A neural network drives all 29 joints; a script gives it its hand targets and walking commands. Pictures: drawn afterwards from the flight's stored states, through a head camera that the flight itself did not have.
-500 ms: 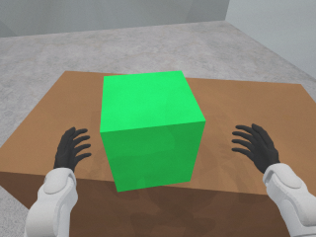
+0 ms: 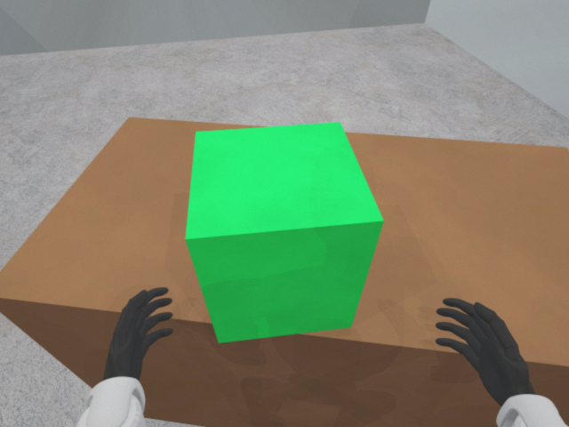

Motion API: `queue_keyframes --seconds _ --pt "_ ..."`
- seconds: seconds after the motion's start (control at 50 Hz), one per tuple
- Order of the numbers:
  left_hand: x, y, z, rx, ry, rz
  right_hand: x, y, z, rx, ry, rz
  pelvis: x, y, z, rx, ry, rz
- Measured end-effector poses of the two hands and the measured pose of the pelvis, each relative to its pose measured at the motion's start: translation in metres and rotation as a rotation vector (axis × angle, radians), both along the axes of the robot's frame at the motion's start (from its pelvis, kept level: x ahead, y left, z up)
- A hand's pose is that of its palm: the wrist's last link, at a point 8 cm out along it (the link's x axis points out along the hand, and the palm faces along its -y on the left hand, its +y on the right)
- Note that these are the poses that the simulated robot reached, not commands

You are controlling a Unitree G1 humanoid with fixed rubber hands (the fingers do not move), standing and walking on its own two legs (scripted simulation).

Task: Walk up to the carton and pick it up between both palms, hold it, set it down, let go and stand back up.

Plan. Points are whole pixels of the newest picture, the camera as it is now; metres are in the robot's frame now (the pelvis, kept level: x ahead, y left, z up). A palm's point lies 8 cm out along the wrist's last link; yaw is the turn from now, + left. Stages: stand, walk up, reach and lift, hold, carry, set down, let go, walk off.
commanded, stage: set down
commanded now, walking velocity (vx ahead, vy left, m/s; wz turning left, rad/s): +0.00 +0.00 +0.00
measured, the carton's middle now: (277, 235) +0.39 +0.06 +0.08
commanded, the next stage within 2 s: let go in 1.18 s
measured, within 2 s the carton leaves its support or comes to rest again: neither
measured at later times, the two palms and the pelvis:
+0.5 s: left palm (124, 395) +0.18 +0.24 -0.01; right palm (478, 408) +0.19 -0.21 +0.00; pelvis +0.01 +0.02 +0.00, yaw +0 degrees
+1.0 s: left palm (137, 416) +0.17 +0.24 -0.07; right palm (471, 425) +0.18 -0.21 -0.03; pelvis +0.00 +0.04 +0.00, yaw -2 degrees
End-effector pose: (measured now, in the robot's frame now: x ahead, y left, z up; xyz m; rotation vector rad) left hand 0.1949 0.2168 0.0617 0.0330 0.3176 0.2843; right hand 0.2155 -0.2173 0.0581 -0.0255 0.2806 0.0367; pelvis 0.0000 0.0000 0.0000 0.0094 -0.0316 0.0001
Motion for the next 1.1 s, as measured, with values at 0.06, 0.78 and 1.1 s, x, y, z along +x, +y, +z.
queue_keyframes --seconds 0.06,0.78,1.1 --pt "-0.005 0.001 -0.012 -0.002 0.022 0.003 -0.007 -0.001 -0.009 -0.013 0.024 0.000 0.001 0.000 0.000 0.000 0.000 0.002" --pt "-0.023 0.020 -0.109 0.016 0.341 -0.097 -0.024 0.013 -0.060 -0.119 0.146 -0.022 0.010 0.030 0.000 -0.016 -0.030 -0.020" --pt "-0.031 0.025 -0.139 0.018 0.474 -0.132 -0.058 0.016 -0.124 -0.169 0.454 -0.048 0.002 0.040 -0.003 -0.016 -0.035 -0.029"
